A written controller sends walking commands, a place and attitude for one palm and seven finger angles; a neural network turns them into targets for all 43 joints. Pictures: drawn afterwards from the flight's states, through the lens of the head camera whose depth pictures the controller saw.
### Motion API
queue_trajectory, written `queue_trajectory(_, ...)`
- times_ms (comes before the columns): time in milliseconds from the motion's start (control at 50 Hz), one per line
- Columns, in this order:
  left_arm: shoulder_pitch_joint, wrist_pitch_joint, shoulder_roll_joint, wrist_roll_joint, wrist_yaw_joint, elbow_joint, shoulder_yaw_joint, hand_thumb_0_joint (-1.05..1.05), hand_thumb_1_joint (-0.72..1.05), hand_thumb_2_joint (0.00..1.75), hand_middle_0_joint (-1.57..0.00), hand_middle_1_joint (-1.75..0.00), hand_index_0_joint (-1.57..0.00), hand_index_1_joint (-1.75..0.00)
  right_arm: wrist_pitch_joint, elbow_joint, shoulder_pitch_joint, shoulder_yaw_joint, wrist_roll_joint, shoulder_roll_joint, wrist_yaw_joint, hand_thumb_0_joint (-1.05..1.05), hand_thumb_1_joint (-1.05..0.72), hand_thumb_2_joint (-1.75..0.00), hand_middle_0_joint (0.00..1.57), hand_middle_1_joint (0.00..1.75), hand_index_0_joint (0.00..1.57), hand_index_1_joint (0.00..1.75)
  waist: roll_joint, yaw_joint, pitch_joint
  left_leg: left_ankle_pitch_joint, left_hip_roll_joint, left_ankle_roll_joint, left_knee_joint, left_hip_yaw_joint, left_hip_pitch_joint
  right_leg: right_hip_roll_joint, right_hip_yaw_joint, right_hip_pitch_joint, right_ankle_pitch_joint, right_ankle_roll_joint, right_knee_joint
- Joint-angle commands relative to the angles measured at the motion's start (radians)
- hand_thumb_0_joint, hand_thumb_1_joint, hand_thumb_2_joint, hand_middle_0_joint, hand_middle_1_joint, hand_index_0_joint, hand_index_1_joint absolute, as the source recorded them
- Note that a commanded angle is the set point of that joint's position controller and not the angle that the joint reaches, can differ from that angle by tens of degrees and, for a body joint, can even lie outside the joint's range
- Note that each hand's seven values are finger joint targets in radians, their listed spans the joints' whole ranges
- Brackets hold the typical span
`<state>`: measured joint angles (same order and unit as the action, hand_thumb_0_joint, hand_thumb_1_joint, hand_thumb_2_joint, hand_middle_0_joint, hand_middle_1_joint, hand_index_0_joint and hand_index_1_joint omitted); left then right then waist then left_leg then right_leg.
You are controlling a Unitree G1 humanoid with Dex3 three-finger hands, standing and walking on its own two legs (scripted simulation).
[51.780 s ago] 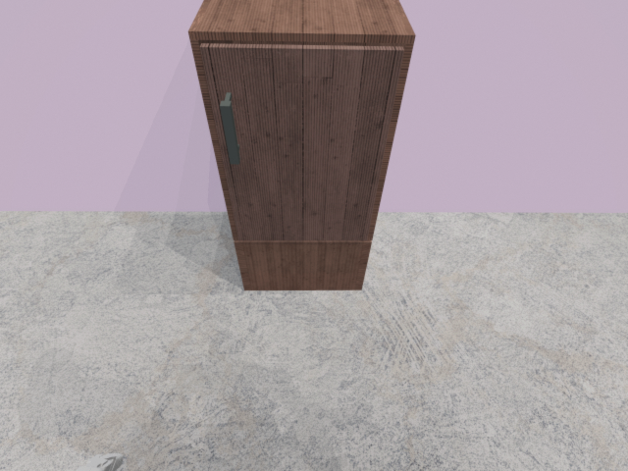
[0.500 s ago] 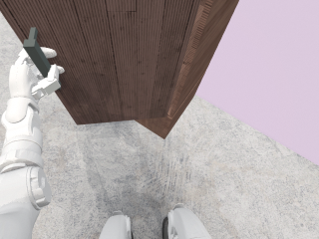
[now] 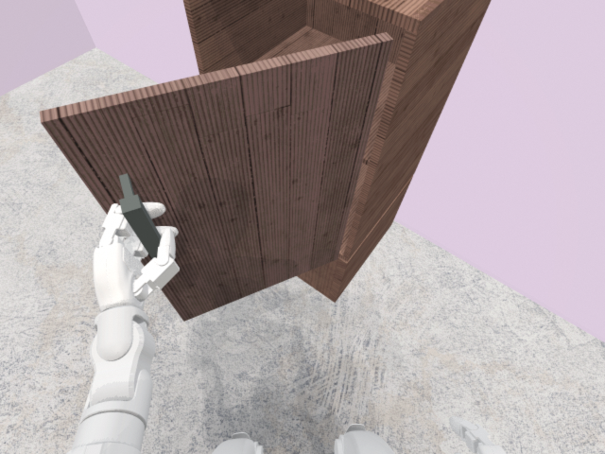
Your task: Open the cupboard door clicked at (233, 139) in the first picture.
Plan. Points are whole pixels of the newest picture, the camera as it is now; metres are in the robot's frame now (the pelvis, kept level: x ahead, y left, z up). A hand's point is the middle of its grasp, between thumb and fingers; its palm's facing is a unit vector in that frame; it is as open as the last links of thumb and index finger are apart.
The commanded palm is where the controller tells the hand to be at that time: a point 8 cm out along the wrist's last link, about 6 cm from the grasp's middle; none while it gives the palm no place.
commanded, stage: pull the door open along its arc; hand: left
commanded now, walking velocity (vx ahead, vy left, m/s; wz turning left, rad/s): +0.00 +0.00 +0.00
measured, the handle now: (147, 225) +0.41 +0.22 +0.04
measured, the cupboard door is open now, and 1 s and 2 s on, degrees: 61 84 86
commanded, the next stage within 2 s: open thumb and fingers to let go in 0.52 s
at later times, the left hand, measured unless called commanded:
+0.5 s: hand (226, 320) +0.28 +0.10 +0.04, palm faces +0.47 -0.88 +0.01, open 6.1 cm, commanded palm +0.21 +0.13 +0.04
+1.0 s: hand (245, 333) +0.26 +0.07 +0.04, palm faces +0.49 -0.87 -0.01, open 9.7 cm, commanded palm +0.21 +0.11 +0.04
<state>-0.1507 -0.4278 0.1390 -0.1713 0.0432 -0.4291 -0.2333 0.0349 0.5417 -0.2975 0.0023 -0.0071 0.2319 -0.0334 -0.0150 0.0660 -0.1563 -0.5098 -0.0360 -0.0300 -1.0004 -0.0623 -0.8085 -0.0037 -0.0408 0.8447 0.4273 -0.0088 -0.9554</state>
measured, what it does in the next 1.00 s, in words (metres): stands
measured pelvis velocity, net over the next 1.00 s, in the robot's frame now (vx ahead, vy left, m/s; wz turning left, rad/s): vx -0.01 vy -0.05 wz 0.09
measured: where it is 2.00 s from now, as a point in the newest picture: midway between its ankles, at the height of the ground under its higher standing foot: outside the picture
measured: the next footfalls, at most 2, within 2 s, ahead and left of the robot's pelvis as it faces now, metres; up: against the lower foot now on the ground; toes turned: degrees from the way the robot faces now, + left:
none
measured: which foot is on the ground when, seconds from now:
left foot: down 0.00-1.00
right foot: down 0.00-1.00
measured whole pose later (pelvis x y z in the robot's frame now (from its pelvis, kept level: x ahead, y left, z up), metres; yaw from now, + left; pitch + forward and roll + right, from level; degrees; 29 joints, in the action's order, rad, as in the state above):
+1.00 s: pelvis -0.01 -0.05 -0.01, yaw +5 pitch +13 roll +1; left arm 0.18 -0.34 -0.10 0.09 0.55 -0.14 0.17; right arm -0.05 0.56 -0.20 0.01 -0.08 0.18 0.00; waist -0.02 0.00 -0.16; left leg -0.50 -0.01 0.03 -1.02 0.02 -0.76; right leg 0.02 -0.12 0.78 0.48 -0.07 -1.03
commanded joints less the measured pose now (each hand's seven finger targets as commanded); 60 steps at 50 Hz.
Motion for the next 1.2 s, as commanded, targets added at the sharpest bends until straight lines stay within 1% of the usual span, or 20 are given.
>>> queue_trajectory(0,-0.059,-0.067,0.147,0.051,0.270,0.261,-0.116,0.00,0.90,0.90,-0.40,-1.35,-0.40,-1.35,-0.034,-0.111,0.026,-0.050,-0.032,0.104,0.001,0.00,-0.90,-0.90,0.20,0.30,0.20,0.30,0.007,-0.103,-0.292,0.405,0.034,0.037,0.118,0.057,0.084,-0.013,-0.012,-0.319,-0.365,-0.023,0.031)
queue_trajectory(80,-0.045,-0.040,0.030,0.139,0.408,0.296,-0.001,0.00,0.90,0.90,-0.40,-1.35,-0.40,-1.35,-0.023,-0.109,0.064,-0.047,-0.049,0.085,0.006,0.00,-0.90,-0.90,0.20,0.30,0.20,0.30,0.018,-0.094,-0.291,0.373,0.039,0.036,0.110,0.056,0.099,-0.002,-0.006,-0.317,-0.350,-0.021,0.040)
queue_trajectory(100,-0.023,-0.036,0.012,0.163,0.422,0.304,0.035,0.00,0.90,0.90,-0.40,-1.35,-0.40,-1.35,-0.023,-0.112,0.060,-0.049,-0.054,0.083,0.008,0.00,-0.90,-0.90,0.20,0.30,0.20,0.30,0.064,-0.087,-0.304,0.365,0.040,0.030,0.108,0.060,0.097,-0.005,-0.003,-0.335,-0.354,-0.019,0.048)
queue_trajectory(140,-0.006,-0.028,-0.021,0.192,0.435,0.324,0.088,0.00,0.90,0.90,-0.40,-1.35,-0.40,-1.35,-0.023,-0.112,0.073,-0.050,-0.055,0.077,0.013,0.00,-0.90,-0.90,0.20,0.30,0.20,0.30,0.046,-0.082,-0.303,0.354,0.043,0.028,0.108,0.055,0.108,0.002,0.005,-0.342,-0.366,-0.017,0.058)
queue_trajectory(180,-0.010,-0.024,-0.037,0.202,0.432,0.336,0.120,0.00,0.90,0.90,-0.40,-1.35,-0.40,-1.35,-0.025,-0.109,0.085,-0.046,-0.056,0.073,0.020,0.00,-0.90,-0.90,0.20,0.30,0.20,0.30,0.055,-0.073,-0.274,0.314,0.046,0.026,0.112,0.055,0.102,0.006,0.011,-0.346,-0.340,-0.015,0.079)
queue_trajectory(200,-0.007,-0.024,-0.039,0.203,0.428,0.338,0.130,0.00,0.90,0.90,-0.40,-1.35,-0.40,-1.35,-0.027,-0.108,0.084,-0.046,-0.057,0.071,0.025,0.00,-0.90,-0.90,0.20,0.30,0.20,0.30,0.087,-0.065,-0.263,0.303,0.047,0.022,0.110,0.057,0.095,0.008,0.020,-0.359,-0.338,-0.013,0.093)
queue_trajectory(240,0.031,-0.026,-0.081,0.197,0.420,0.361,0.170,0.00,0.90,0.90,-0.40,-1.35,-0.40,-1.35,-0.035,-0.111,0.103,-0.043,-0.056,0.062,0.028,0.00,-0.90,-0.90,0.20,0.30,0.20,0.30,0.047,-0.071,-0.250,0.300,0.050,0.023,0.114,0.053,0.106,0.012,0.020,-0.361,-0.343,-0.014,0.098)
queue_trajectory(320,0.142,-0.028,-0.139,0.191,0.417,0.411,0.242,0.00,0.90,0.90,-0.40,-1.35,-0.40,-1.35,-0.055,-0.121,0.120,-0.042,-0.057,0.053,0.022,0.00,-0.90,-0.90,0.20,0.30,0.20,0.30,0.037,-0.075,-0.246,0.303,0.054,0.023,0.111,0.052,0.112,0.018,0.027,-0.380,-0.364,-0.013,0.108)
queue_trajectory(400,0.252,-0.020,-0.173,0.202,0.436,0.451,0.297,0.00,0.90,0.90,-0.40,-1.35,-0.40,-1.35,-0.074,-0.132,0.126,-0.042,-0.058,0.050,0.017,0.00,-0.90,-0.90,0.20,0.30,0.20,0.30,0.091,-0.069,-0.218,0.289,0.055,0.023,0.108,0.061,0.095,0.026,0.037,-0.392,-0.375,-0.009,0.120)
queue_trajectory(480,0.307,-0.016,-0.231,0.238,0.470,0.514,0.379,0.00,0.90,0.90,-0.40,-1.35,-0.40,-1.35,-0.096,-0.144,0.143,-0.040,-0.064,0.040,0.015,0.00,-0.90,-0.90,0.20,0.30,0.20,0.30,0.082,-0.065,-0.204,0.252,0.058,0.024,0.099,0.064,0.089,0.038,0.048,-0.365,-0.330,-0.004,0.126)
queue_trajectory(520,0.314,-0.010,-0.246,0.264,0.483,0.526,0.413,0.00,0.90,0.90,-0.40,-1.35,-0.40,-1.35,-0.107,-0.144,0.149,-0.039,-0.067,0.037,0.018,0.00,-0.90,-0.90,0.20,0.30,0.20,0.30,0.108,-0.057,-0.195,0.229,0.059,0.023,0.089,0.070,0.076,0.043,0.062,-0.350,-0.293,-0.003,0.134)
queue_trajectory(560,0.337,0.000,-0.282,0.289,0.493,0.547,0.459,0.00,0.90,0.90,-0.40,-1.35,-0.40,-1.35,-0.121,-0.150,0.148,-0.035,-0.072,0.032,0.019,0.00,-0.90,-0.90,0.20,0.30,0.20,0.30,0.086,-0.056,-0.201,0.231,0.060,0.022,0.084,0.070,0.083,0.042,0.052,-0.335,-0.287,-0.006,0.124)
queue_trajectory(600,0.198,0.003,-0.222,0.318,0.515,0.526,0.423,0.00,0.90,0.90,-0.40,-1.35,-0.40,-1.35,-0.122,-0.123,0.141,-0.036,-0.076,0.039,0.032,0.00,-0.90,-0.90,0.20,0.30,0.20,0.30,0.121,-0.023,-0.166,0.205,0.057,0.020,0.062,0.081,0.058,0.047,0.068,-0.291,-0.247,-0.003,0.130)
queue_trajectory(640,0.168,0.001,-0.215,0.323,0.529,0.501,0.403,0.00,0.76,0.84,-0.39,-1.34,-0.39,-1.34,-0.125,-0.115,0.157,-0.037,-0.078,0.032,0.042,0.00,-0.90,-0.90,0.20,0.30,0.20,0.30,0.102,-0.039,-0.192,0.178,0.063,0.021,0.046,0.077,0.039,0.061,0.102,-0.296,-0.194,0.003,0.142)
queue_trajectory(700,0.187,0.008,-0.241,0.297,0.517,0.491,0.413,0.00,0.55,0.75,-0.38,-1.31,-0.38,-1.31,-0.128,-0.115,0.152,-0.038,-0.072,0.031,0.043,0.00,-0.90,-0.90,0.20,0.30,0.20,0.30,0.098,-0.044,-0.227,0.191,0.063,0.022,0.051,0.075,0.054,0.060,0.097,-0.322,-0.227,0.003,0.143)
queue_trajectory(780,0.166,0.015,-0.228,0.259,0.503,0.501,0.388,0.00,0.27,0.63,-0.35,-1.28,-0.35,-1.28,-0.125,-0.116,0.155,-0.036,-0.067,0.034,0.046,0.00,-0.90,-0.90,0.20,0.30,0.20,0.30,0.099,-0.050,-0.232,0.201,0.062,0.023,0.062,0.075,0.064,0.060,0.091,-0.346,-0.253,0.007,0.144)
queue_trajectory(920,0.214,0.015,-0.253,0.279,0.506,0.501,0.417,0.00,-0.22,0.42,-0.32,-1.23,-0.32,-1.23,-0.128,-0.128,0.150,-0.034,-0.071,0.033,0.036,0.00,-0.90,-0.90,0.20,0.30,0.20,0.30,0.095,-0.054,-0.222,0.223,0.060,0.023,0.070,0.079,0.076,0.048,0.057,-0.326,-0.277,-0.001,0.119)
queue_trajectory(1000,0.196,0.022,-0.258,0.295,0.510,0.497,0.431,0.00,-0.50,0.30,-0.30,-1.20,-0.30,-1.20,-0.127,-0.132,0.154,-0.032,-0.070,0.036,0.034,0.00,-0.90,-0.90,0.20,0.30,0.20,0.30,0.097,-0.049,-0.185,0.193,0.060,0.021,0.074,0.082,0.070,0.042,0.050,-0.291,-0.197,-0.009,0.127)
queue_trajectory(1040,0.176,0.019,-0.251,0.299,0.516,0.509,0.428,0.00,-0.50,0.30,-0.30,-1.20,-0.30,-1.20,-0.129,-0.133,0.161,-0.035,-0.070,0.036,0.036,0.00,-0.90,-0.90,0.20,0.30,0.20,0.30,0.091,-0.050,-0.202,0.179,0.060,0.020,0.070,0.080,0.074,0.041,0.050,-0.280,-0.165,-0.010,0.125)
queue_trajectory(1180,0.154,0.031,-0.271,0.301,0.533,0.508,0.439,0.00,-0.50,0.30,-0.24,-0.85,-0.24,-0.85,-0.133,-0.137,0.165,-0.032,-0.071,0.034,0.037,0.00,-0.90,-0.90,0.20,0.30,0.20,0.30,0.066,-0.058,-0.204,0.172,0.061,0.021,0.080,0.081,0.078,0.032,0.030,-0.266,-0.134,-0.018,0.115)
